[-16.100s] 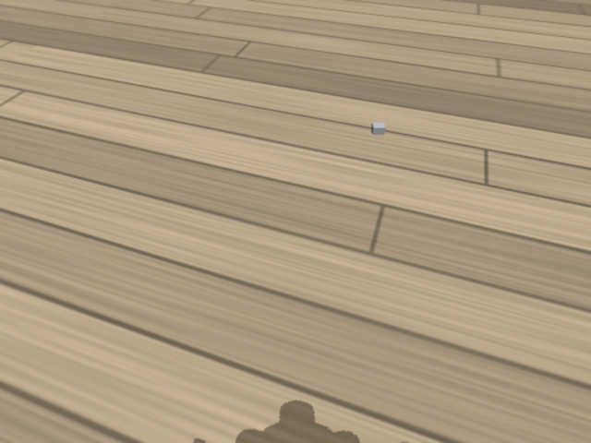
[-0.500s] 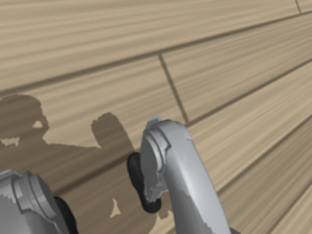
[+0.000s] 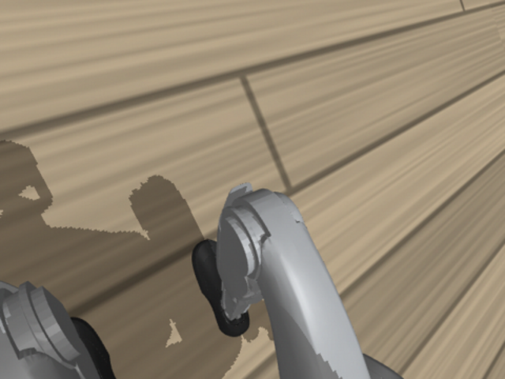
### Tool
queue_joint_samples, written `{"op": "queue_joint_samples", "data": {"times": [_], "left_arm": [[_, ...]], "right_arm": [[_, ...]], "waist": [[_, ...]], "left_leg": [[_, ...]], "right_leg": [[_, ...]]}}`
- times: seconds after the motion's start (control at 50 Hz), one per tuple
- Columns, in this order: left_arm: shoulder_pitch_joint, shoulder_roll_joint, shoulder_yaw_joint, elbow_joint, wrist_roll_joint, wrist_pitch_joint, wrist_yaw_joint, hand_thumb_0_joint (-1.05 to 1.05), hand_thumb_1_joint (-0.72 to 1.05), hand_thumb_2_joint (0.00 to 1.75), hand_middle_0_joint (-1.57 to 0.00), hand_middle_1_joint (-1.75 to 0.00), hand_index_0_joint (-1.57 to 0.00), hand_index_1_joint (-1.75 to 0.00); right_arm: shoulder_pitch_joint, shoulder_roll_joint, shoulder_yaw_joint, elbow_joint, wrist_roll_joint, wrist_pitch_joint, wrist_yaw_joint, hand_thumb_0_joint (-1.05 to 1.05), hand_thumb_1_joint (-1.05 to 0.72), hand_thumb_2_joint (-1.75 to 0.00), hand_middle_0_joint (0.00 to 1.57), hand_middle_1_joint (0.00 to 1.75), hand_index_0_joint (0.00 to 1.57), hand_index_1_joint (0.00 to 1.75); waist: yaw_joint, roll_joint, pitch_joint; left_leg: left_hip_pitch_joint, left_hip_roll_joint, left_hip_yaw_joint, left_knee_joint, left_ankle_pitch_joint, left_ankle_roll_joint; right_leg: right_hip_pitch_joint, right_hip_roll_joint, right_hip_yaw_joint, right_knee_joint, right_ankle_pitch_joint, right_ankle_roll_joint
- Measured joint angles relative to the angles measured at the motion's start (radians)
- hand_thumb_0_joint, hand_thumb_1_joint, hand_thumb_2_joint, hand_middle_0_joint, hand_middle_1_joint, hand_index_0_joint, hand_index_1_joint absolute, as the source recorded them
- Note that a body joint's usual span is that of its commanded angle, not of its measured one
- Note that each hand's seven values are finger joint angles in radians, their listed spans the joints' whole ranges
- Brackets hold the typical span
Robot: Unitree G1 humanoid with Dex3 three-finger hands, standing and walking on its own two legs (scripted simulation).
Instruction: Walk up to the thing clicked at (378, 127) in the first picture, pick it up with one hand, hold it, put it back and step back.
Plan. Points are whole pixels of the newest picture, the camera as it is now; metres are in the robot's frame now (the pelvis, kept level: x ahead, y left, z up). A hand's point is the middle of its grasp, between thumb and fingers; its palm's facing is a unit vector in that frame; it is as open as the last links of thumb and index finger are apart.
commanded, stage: close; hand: left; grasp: from above
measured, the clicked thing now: out of the picture +0.45 +0.31 -0.28
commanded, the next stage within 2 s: settle in 1.06 s
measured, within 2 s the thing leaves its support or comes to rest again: leaves its support in 1.44 s
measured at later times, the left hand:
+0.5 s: hand out of the picture +0.45 +0.30 -0.26, palm faces -0.36 -0.28 -0.89, open 8.9 cm
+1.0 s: hand out of the picture +0.45 +0.30 -0.26, palm faces -0.36 -0.26 -0.90, open 8.6 cm
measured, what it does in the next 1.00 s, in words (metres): stands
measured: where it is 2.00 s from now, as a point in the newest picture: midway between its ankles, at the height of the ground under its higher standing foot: (169, 343)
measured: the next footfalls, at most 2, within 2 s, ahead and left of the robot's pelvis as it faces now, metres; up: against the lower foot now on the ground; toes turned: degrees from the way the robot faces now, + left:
none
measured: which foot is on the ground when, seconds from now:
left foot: down 0.00-1.00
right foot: down 0.00-1.00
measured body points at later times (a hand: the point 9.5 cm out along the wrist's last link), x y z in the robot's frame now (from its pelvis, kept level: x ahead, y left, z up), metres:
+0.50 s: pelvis +0.00 +0.00 +0.01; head +0.29 +0.11 +0.32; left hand +0.46 +0.31 -0.21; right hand +0.01 -0.24 -0.04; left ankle +0.06 +0.13 -0.27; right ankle +0.12 -0.12 -0.27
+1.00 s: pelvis -0.01 +0.00 +0.01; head +0.29 +0.12 +0.33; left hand +0.47 +0.31 -0.20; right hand +0.01 -0.24 -0.03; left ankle +0.06 +0.13 -0.27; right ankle +0.12 -0.12 -0.27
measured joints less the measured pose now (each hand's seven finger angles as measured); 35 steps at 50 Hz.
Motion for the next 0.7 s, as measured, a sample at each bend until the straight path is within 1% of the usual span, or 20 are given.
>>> {"op": "queue_joint_samples", "data": {"times": [0.06,0.1,0.14,0.2,0.28,0.36,0.46,0.52,0.6,0.66,0.7], "left_arm": [[-0.005,0.006,-0.017,0.009,-0.009,0.005,-0.005,0.0,-0.01,0.56,-0.56,-0.56,-0.54,-0.57],[-0.006,0.012,-0.017,0.011,-0.017,0.006,-0.014,0.0,0.01,0.54,-0.58,-0.54,-0.56,-0.55],[-0.007,0.017,-0.011,0.004,-0.018,0.004,-0.022,0.0,0.04,0.52,-0.59,-0.53,-0.58,-0.53],[-0.005,0.022,-0.026,0.002,-0.017,-0.002,-0.028,0.0,0.08,0.49,-0.62,-0.5,-0.61,-0.51],[0.005,0.025,-0.023,-0.005,-0.018,-0.01,-0.024,0.0,0.12,0.44,-0.66,-0.47,-0.66,-0.48],[0.008,0.02,-0.04,-0.009,-0.026,-0.013,-0.023,0.0,0.16,0.41,-0.68,-0.43,-0.7,-0.44],[0.011,0.017,-0.049,-0.004,-0.023,-0.017,-0.019,0.0,0.22,0.36,-0.72,-0.39,-0.75,-0.4],[0.008,0.019,-0.058,-0.003,-0.026,-0.017,-0.02,0.0,0.23,0.32,-0.74,-0.37,-0.77,-0.38],[0.007,0.022,-0.053,-0.006,-0.019,-0.018,-0.016,0.0,0.24,0.27,-0.78,-0.35,-0.81,-0.35],[0.004,0.021,-0.064,-0.006,-0.022,-0.013,-0.013,0.0,0.24,0.25,-0.8,-0.34,-0.83,-0.34],[0.002,0.024,-0.058,-0.003,-0.021,-0.012,-0.01,0.0,0.24,0.24,-0.81,-0.33,-0.84,-0.33]], "right_arm": [[0.003,-0.002,0.007,-0.003,-0.002,0.002,0.001,0.0,-0.89,-0.9,0.19,0.3,0.2,0.3],[0.005,-0.004,0.012,-0.008,0.001,0.001,-0.002,0.0,-0.89,-0.9,0.19,0.3,0.2,0.3],[0.008,-0.003,0.014,-0.011,0.004,0.001,-0.006,0.0,-0.89,-0.9,0.19,0.3,0.2,0.3],[0.01,-0.005,0.018,-0.014,0.006,0.006,-0.011,0.0,-0.9,-0.9,0.19,0.3,0.2,0.3],[0.014,-0.006,0.021,-0.021,0.009,0.011,-0.02,0.0,-0.9,-0.9,0.19,0.3,0.2,0.3],[0.016,-0.007,0.024,-0.022,0.008,0.013,-0.023,0.0,-0.9,-0.9,0.19,0.3,0.2,0.3],[0.019,-0.009,0.025,-0.028,0.01,0.014,-0.027,0.0,-0.9,-0.9,0.19,0.3,0.2,0.3],[0.017,-0.012,0.029,-0.032,0.007,0.013,-0.027,0.0,-0.9,-0.9,0.19,0.3,0.2,0.3],[0.017,-0.011,0.028,-0.039,0.009,0.016,-0.031,0.0,-0.89,-0.9,0.19,0.3,0.2,0.3],[0.014,-0.01,0.031,-0.043,0.005,0.017,-0.031,0.0,-0.89,-0.9,0.19,0.3,0.2,0.3],[0.013,-0.011,0.033,-0.045,0.007,0.016,-0.033,0.0,-0.9,-0.9,0.19,0.3,0.2,0.3]], "waist": [[-0.004,0.002,0.001],[-0.007,0.003,0.005],[-0.007,0.002,0.01],[-0.008,0.002,0.014],[-0.004,0.0,0.019],[-0.003,-0.003,0.017],[-0.002,-0.004,0.012],[-0.004,-0.005,0.013],[-0.002,-0.007,0.014],[-0.004,-0.009,0.014],[-0.005,-0.009,0.014]], "left_leg": [[-0.001,-0.002,-0.002,-0.001,0.001,0.0],[-0.001,-0.002,-0.003,-0.001,0.002,0.0],[0.0,-0.001,-0.003,-0.002,0.003,0.0],[0.001,0.001,-0.004,-0.003,0.004,0.0],[0.004,0.004,-0.006,-0.007,0.005,0.002],[0.008,0.004,-0.006,-0.011,0.007,0.001],[0.01,0.004,-0.009,-0.015,0.008,0.001],[0.012,0.002,-0.009,-0.016,0.009,0.002],[0.014,0.004,-0.01,-0.019,0.008,0.002],[0.016,0.004,-0.01,-0.022,0.009,0.002],[0.016,0.004,-0.01,-0.023,0.01,0.002]], "right_leg": [[0.0,-0.001,-0.002,-0.002,0.0,0.0],[0.001,0.0,-0.003,-0.003,0.002,0.0],[0.002,0.0,-0.003,-0.004,0.004,0.0],[0.002,0.002,-0.004,-0.006,0.006,0.0],[0.005,0.006,-0.006,-0.014,0.01,0.001],[0.009,0.006,-0.007,-0.018,0.012,0.001],[0.014,0.006,-0.009,-0.024,0.014,0.0],[0.017,0.005,-0.009,-0.025,0.013,0.001],[0.019,0.007,-0.011,-0.03,0.014,0.002],[0.022,0.006,-0.011,-0.032,0.015,0.002],[0.022,0.007,-0.011,-0.035,0.015,0.002]]}}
